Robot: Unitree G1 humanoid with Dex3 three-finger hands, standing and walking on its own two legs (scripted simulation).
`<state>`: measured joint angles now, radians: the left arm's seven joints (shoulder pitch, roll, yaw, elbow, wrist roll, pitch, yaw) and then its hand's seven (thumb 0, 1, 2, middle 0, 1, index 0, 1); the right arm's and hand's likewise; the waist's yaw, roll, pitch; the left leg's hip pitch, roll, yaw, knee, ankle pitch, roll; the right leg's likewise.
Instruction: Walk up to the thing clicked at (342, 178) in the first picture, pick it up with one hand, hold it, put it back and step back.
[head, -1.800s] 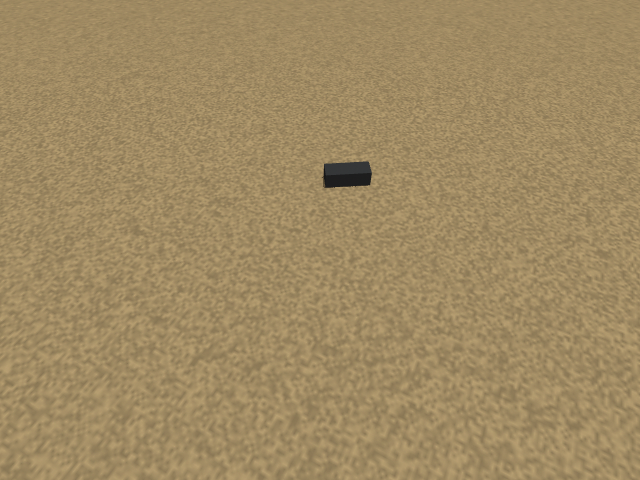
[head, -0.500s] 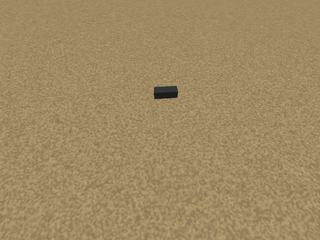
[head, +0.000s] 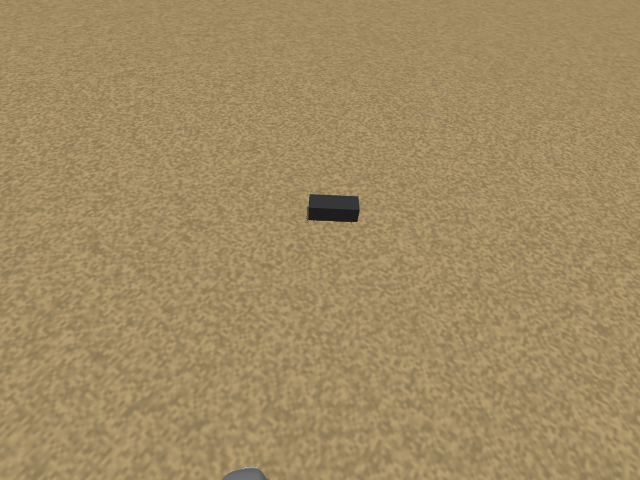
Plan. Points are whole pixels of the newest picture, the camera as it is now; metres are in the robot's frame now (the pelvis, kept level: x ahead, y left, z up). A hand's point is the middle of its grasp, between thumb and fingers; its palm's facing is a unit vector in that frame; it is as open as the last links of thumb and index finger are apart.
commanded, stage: walk up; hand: left
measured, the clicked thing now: (333, 208) +1.27 -0.05 -0.73
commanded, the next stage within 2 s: none
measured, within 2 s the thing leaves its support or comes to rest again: neither
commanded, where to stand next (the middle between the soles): +0.94 -0.36 m, yaw +3 degrees
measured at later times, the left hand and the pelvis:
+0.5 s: hand (228, 334) +0.35 +0.16 -0.12, palm faces -0.02 -0.91 -0.41, open 7.3 cm; pelvis +0.23 -0.12 -0.01, yaw -1 degrees
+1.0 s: hand (284, 282) +0.49 +0.09 -0.16, palm faces -0.07 -0.95 -0.31, open 7.4 cm; pelvis +0.45 -0.18 -0.01, yaw -2 degrees
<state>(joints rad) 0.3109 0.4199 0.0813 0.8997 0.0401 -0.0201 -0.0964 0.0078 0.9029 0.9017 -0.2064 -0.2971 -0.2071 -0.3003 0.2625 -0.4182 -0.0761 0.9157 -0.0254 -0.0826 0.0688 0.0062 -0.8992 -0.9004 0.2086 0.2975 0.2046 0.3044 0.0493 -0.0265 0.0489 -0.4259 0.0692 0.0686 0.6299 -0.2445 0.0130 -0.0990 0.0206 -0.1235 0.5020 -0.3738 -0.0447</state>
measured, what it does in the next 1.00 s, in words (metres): walks ahead: left foot, then right foot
